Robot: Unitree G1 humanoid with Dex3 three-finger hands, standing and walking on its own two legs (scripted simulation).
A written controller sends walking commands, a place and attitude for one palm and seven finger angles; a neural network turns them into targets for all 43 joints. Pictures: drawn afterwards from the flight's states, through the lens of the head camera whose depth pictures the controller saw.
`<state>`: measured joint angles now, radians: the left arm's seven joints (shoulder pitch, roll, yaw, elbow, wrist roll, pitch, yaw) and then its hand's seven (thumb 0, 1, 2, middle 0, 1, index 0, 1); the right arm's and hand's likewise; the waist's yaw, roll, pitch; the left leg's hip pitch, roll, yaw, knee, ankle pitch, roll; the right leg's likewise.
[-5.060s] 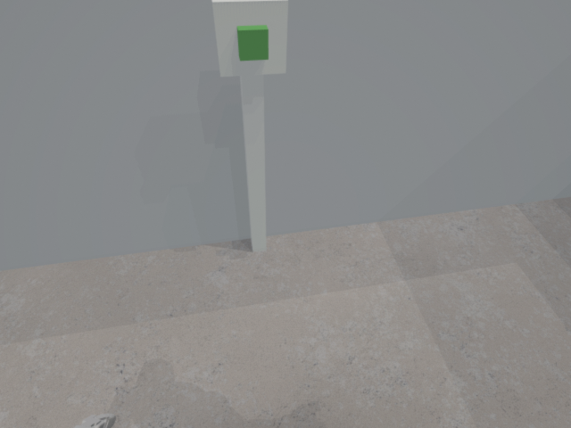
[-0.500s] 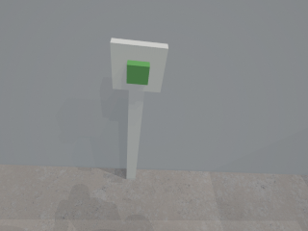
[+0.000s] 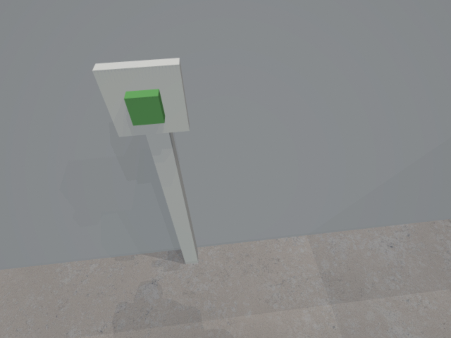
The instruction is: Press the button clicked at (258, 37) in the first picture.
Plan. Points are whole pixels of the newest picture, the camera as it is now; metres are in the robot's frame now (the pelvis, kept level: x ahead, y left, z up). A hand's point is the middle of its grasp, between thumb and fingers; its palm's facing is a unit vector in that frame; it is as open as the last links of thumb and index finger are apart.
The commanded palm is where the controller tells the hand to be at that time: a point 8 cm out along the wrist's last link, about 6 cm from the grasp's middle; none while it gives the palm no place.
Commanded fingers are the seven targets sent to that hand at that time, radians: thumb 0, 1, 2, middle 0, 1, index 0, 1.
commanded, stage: come to a stop and stand still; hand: left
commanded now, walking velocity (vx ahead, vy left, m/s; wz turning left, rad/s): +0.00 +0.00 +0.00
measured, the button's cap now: (145, 106) +0.56 +0.17 +0.13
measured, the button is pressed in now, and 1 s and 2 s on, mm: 0 0 0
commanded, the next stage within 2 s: look again from close up in 0.36 s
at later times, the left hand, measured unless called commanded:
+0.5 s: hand out of the picture -0.04 +0.14 -0.17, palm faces +0.05 -0.98 -0.19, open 7.3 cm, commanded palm none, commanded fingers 0.00 0.90 0.90 -0.20 -0.30 -0.20 -0.30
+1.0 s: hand out of the picture +0.01 +0.20 -0.17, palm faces -0.01 -0.98 -0.21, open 7.3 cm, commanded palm none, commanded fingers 0.00 0.90 0.90 -0.20 -0.30 -0.20 -0.30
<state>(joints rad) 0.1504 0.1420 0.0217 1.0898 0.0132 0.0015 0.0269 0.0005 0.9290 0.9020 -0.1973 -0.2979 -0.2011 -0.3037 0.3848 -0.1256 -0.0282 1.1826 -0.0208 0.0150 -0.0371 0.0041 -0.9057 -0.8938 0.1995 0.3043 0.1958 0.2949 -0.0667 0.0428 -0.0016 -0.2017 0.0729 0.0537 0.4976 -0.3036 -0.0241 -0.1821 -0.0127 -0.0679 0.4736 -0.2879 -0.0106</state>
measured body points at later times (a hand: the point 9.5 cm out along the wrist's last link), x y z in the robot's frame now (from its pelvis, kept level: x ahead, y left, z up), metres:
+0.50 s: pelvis +0.00 -0.02 +0.00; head +0.01 -0.02 +0.45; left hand -0.04 +0.19 -0.16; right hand +0.00 -0.25 -0.16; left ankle -0.02 +0.14 -0.73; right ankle -0.02 -0.11 -0.74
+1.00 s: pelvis +0.00 +0.03 +0.00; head +0.01 +0.02 +0.45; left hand +0.01 +0.25 -0.16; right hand -0.02 -0.18 -0.17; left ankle -0.02 +0.12 -0.74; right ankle -0.02 -0.11 -0.74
